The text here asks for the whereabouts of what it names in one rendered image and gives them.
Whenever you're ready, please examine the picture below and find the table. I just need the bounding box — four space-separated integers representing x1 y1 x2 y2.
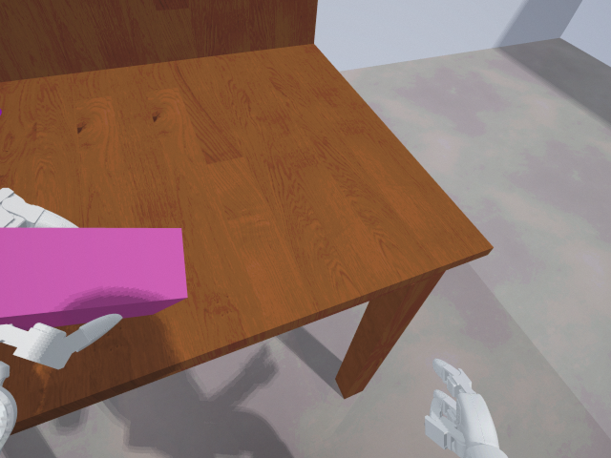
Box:
0 0 493 435

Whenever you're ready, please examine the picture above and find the sponge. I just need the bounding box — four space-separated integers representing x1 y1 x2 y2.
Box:
0 228 188 330

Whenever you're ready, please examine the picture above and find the left robot hand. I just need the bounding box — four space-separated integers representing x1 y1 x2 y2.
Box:
0 188 122 369

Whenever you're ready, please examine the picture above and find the right robot hand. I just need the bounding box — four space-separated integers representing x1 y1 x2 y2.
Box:
425 359 499 458

